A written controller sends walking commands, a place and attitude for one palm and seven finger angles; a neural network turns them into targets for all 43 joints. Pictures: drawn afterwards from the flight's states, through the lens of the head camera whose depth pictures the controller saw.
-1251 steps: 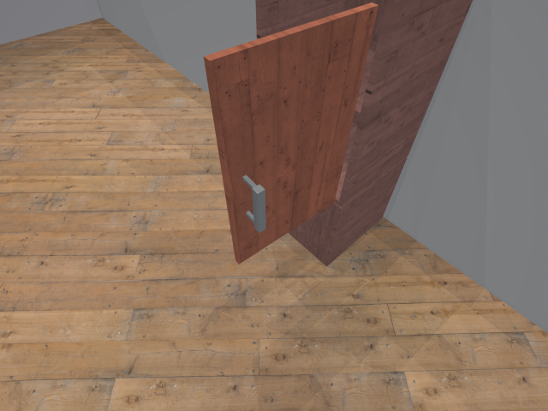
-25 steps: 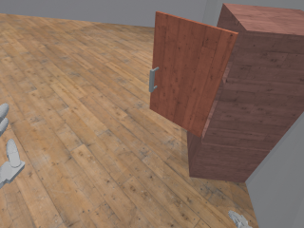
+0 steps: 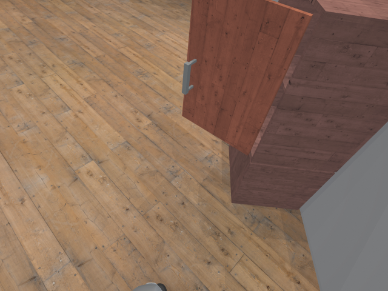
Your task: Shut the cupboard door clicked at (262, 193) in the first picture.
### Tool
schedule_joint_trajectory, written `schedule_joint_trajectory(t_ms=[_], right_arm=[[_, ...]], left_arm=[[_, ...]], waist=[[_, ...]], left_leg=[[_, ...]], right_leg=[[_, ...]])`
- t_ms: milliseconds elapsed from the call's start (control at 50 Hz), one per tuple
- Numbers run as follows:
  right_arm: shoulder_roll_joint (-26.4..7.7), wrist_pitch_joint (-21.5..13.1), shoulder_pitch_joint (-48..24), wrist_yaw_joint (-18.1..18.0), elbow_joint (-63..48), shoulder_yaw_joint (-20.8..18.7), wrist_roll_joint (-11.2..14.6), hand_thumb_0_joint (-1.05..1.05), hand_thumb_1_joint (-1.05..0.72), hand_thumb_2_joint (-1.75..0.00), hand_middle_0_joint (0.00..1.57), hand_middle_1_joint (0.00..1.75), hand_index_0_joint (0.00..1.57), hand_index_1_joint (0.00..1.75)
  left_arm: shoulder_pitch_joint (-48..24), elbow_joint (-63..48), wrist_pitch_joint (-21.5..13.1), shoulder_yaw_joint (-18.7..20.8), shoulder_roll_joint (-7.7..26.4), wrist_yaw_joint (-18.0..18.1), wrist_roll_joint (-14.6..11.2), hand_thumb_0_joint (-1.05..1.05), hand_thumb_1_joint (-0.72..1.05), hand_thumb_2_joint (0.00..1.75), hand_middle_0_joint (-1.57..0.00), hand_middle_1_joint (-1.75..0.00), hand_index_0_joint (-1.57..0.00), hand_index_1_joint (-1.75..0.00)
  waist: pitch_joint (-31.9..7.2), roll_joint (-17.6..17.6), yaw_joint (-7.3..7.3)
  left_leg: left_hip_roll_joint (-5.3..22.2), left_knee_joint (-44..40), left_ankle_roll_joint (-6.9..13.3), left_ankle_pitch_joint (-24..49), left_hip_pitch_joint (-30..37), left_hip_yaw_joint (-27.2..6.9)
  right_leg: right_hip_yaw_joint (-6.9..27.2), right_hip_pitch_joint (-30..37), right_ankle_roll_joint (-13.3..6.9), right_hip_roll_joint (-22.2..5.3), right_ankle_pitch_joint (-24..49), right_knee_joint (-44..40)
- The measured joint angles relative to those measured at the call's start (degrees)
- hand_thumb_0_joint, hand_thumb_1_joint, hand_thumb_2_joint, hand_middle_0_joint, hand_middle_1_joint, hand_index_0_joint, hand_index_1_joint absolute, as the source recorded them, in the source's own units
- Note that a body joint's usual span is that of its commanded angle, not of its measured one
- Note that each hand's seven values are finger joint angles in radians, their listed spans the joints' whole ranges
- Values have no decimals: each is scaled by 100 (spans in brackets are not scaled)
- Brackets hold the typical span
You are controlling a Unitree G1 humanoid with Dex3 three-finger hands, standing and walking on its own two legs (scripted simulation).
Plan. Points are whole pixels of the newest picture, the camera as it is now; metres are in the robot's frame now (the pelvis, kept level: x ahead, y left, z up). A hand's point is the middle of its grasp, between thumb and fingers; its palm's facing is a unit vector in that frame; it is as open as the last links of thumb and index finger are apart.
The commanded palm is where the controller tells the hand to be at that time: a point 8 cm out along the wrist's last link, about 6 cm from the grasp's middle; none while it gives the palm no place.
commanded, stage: let the arm hang, fingers relaxed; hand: left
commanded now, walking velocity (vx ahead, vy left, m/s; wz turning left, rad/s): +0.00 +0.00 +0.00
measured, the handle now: (189, 76) +0.89 +0.05 -0.07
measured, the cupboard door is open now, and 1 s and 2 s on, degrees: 57 57 57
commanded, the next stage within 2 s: look to check the result in 0.72 s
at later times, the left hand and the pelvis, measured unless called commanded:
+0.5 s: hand out of the picture +0.06 +0.21 -0.15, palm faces -0.01 -0.97 -0.24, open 7.4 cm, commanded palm none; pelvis +0.01 +0.01 +0.02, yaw -1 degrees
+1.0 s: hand out of the picture +0.02 +0.22 -0.15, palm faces -0.05 -0.96 -0.27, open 7.4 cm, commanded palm none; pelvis +0.01 +0.01 +0.02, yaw -2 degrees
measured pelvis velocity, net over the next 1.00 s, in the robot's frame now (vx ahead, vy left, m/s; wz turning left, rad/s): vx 0.01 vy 0.01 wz -0.04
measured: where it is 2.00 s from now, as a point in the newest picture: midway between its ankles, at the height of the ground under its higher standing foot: outside the picture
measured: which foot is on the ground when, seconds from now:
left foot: down 0.00-1.00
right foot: down 0.00-1.00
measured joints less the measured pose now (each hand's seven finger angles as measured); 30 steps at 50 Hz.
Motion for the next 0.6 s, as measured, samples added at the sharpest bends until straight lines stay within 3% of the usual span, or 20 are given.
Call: schedule_joint_trajectory(t_ms=[80, 120, 160, 180, 280, 460, 600], right_arm=[[36, 85, 91, -39, 386, -136, 90, 1, -91, -89, 20, 30, 20, 30], [18, 45, 87, -39, 496, -195, 125, 1, -91, -89, 20, 30, 20, 30], [-47, -80, 65, -55, 541, -201, 158, 1, -91, -89, 20, 30, 20, 30], [-69, -144, 18, -86, 580, -200, 168, 1, -91, -89, 20, 30, 20, 30], [-2, -286, -442, -187, 700, -95, 201, 0, -91, -89, 20, 30, 20, 30], [74, -314, -1143, -96, 652, -18, 160, 0, -91, -89, 20, 30, 20, 30], [36, -346, -1239, -48, 615, -12, 133, 0, -91, -89, 20, 30, 20, 30]], left_arm=[[531, 560, -133, 34, 85, 6, 10, 1, 95, 90, -20, -30, -20, -30], [694, 862, -148, 28, 123, 31, -12, 1, 94, 90, -20, -30, -20, -30], [776, 1122, -193, -5, 133, 42, -27, 1, 93, 90, -20, -30, -20, -30], [745, 1224, -211, -20, 135, 54, -34, 1, 93, 90, -20, -30, -20, -30], [222, 1284, -290, -47, 191, 110, -63, 1, 91, 90, -20, -30, -20, -30], [-930, 897, -415, -112, 156, 78, -32, 0, 91, 90, -20, -30, -20, -30], [-1321, 658, -457, -134, 146, 41, -22, 0, 91, 90, -20, -30, -20, -30]], waist=[[70, 86, 114], [83, 155, 185], [69, 301, 184], [83, 368, 139], [269, 346, 171], [14, 361, 127], [-142, 341, 45]], left_leg=[[-68, -29, -234, -616, 45, -152], [-64, 387, -226, -707, 124, -304], [36, 215, -196, -471, 463, -456], [40, 74, -201, -700, 569, -514], [-62, -143, -143, -544, 810, -421], [-157, -587, -112, -330, 1151, -358], [-163, -730, -118, -268, 1250, -331]], right_leg=[[-20, 321, 77, 9, 690, -891], [34, 438, 118, 33, 790, -1105], [74, 463, 191, 111, 794, -1131], [54, 467, 226, 130, 767, -1111], [128, 675, 305, 4, 841, -1266], [176, 905, 347, -109, 965, -1498], [204, 976, 355, -123, 1019, -1604]])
